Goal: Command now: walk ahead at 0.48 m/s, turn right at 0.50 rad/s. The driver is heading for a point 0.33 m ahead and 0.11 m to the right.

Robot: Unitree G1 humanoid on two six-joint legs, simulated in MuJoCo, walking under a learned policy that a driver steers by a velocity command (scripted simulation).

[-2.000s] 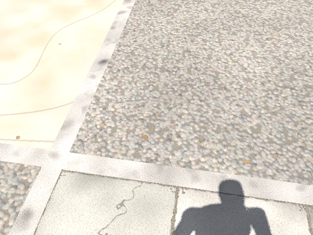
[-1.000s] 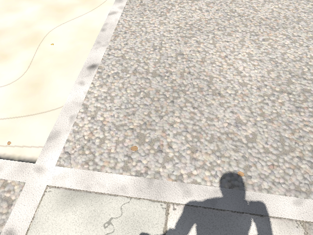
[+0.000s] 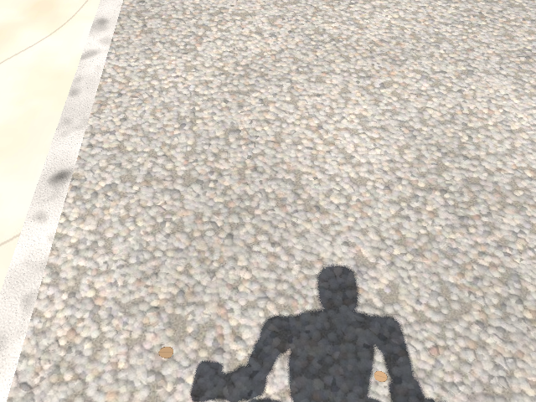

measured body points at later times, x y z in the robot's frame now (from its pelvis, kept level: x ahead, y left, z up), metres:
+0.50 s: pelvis +0.25 +0.04 +0.00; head +0.29 +0.04 +0.45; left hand +0.37 +0.30 -0.13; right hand +0.38 -0.23 -0.09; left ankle +0.36 +0.12 -0.73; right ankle +0.15 -0.07 -0.65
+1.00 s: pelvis +0.32 +0.00 +0.01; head +0.33 +0.00 +0.46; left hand +0.48 +0.23 -0.12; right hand +0.34 -0.27 -0.13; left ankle +0.36 +0.12 -0.73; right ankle +0.29 -0.11 -0.73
